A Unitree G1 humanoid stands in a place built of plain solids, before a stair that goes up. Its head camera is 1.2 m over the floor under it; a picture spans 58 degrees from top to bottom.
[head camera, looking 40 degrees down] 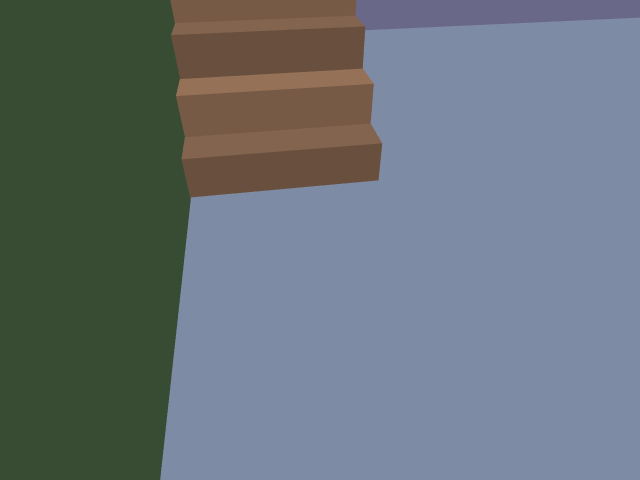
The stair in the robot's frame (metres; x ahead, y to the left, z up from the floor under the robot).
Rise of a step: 0.21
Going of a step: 0.22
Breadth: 0.95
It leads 9 degrees to the left of straight ahead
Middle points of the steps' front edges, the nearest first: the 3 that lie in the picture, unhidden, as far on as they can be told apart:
1.83 0.17 0.21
2.05 0.20 0.42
2.27 0.24 0.63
